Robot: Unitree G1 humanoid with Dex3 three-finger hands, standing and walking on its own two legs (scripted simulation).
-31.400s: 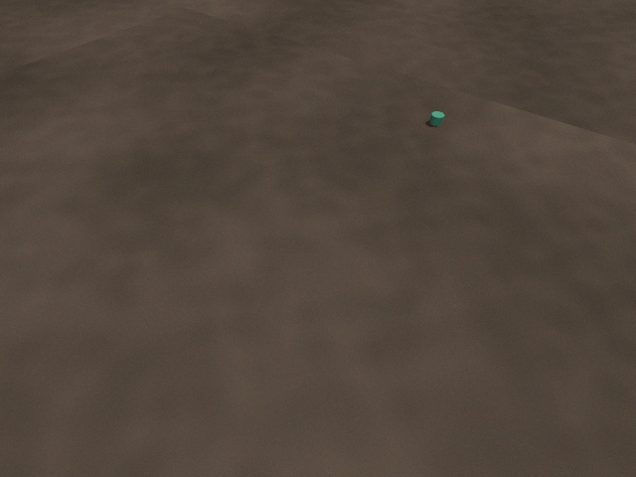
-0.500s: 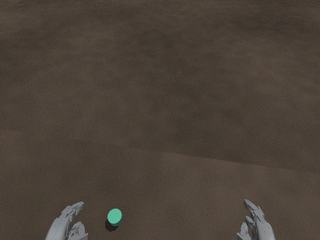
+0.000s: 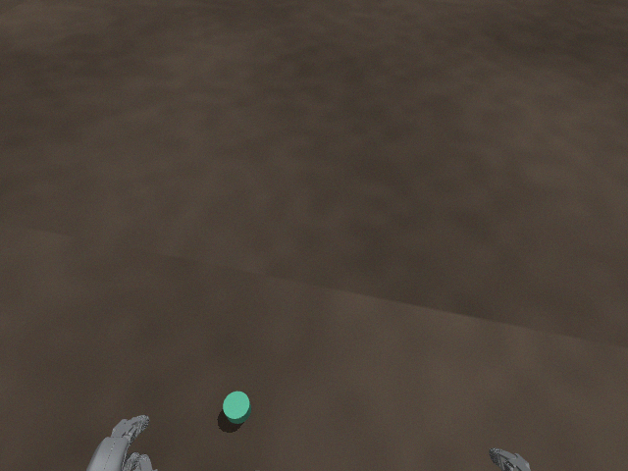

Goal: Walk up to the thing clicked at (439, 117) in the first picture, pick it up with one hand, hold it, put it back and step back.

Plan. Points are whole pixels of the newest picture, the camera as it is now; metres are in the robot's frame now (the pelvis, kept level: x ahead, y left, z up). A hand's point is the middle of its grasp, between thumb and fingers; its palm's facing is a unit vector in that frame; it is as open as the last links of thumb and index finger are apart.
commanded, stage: stand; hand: left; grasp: from above
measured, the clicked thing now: (237, 407) +0.39 +0.23 -0.72
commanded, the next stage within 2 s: none
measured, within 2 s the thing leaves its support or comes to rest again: neither
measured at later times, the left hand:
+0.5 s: hand out of the picture +0.05 +0.24 -0.13, palm faces +0.05 -0.95 -0.32, open 7.4 cm
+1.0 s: hand out of the picture +0.05 +0.24 -0.13, palm faces +0.04 -0.95 -0.32, open 7.4 cm
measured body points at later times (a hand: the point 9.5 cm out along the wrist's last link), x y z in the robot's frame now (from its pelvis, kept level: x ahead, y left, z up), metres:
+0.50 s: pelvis +0.00 +0.01 +0.03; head +0.00 +0.01 +0.48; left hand +0.04 +0.29 -0.11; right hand +0.08 -0.26 -0.11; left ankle +0.01 +0.12 -0.71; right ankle -0.01 -0.13 -0.71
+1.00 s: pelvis +0.00 +0.00 +0.04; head +0.00 +0.01 +0.49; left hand +0.04 +0.29 -0.10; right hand +0.06 -0.28 -0.10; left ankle +0.01 +0.12 -0.71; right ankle -0.01 -0.13 -0.71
